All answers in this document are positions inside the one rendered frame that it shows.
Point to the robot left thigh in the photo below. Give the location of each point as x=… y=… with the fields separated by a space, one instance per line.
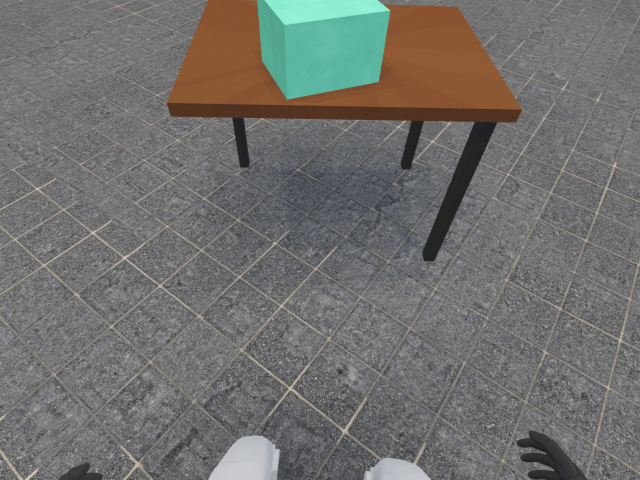
x=249 y=458

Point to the carton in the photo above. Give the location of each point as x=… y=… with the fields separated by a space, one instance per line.
x=316 y=46

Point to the right robot hand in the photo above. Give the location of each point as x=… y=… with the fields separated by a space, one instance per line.
x=564 y=468

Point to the robot thigh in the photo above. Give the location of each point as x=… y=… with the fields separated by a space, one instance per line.
x=249 y=458
x=395 y=469

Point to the table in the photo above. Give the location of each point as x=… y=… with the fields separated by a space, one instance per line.
x=433 y=69

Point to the robot right thigh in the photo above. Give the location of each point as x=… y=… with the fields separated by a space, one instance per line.
x=395 y=469

